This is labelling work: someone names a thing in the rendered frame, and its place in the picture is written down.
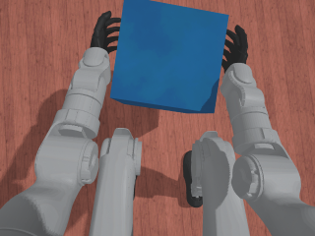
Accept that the robot left upper arm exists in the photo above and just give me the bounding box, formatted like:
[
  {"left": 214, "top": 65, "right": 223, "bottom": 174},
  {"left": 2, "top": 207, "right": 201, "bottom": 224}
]
[{"left": 0, "top": 135, "right": 99, "bottom": 236}]

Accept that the left robot thigh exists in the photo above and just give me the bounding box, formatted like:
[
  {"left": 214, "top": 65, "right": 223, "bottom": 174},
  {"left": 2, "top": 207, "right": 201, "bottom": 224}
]
[{"left": 89, "top": 134, "right": 142, "bottom": 236}]

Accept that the robot left forearm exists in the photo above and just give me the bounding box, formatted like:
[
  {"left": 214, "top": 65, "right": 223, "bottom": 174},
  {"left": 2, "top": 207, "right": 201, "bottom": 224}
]
[{"left": 34, "top": 47, "right": 112, "bottom": 177}]

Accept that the robot right hand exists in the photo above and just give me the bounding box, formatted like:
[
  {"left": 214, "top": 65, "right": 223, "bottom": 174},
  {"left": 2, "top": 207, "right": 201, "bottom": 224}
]
[{"left": 221, "top": 25, "right": 248, "bottom": 73}]

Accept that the robot right forearm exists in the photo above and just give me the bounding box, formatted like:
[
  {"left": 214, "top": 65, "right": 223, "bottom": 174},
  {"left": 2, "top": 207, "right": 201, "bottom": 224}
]
[{"left": 220, "top": 63, "right": 301, "bottom": 190}]

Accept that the robot left shin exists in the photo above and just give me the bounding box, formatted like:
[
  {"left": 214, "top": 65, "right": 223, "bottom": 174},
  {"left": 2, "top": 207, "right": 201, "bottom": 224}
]
[{"left": 99, "top": 128, "right": 136, "bottom": 185}]

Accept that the carton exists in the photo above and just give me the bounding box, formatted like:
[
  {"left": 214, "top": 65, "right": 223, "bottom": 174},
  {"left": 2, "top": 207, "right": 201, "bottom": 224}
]
[{"left": 110, "top": 0, "right": 229, "bottom": 114}]

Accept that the robot left hand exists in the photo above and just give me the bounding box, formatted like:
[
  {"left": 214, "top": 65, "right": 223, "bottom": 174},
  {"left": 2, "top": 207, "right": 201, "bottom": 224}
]
[{"left": 90, "top": 11, "right": 121, "bottom": 54}]

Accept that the robot right upper arm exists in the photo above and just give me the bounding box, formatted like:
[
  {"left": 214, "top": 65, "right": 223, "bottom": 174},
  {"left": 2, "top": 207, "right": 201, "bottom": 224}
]
[{"left": 230, "top": 153, "right": 315, "bottom": 236}]

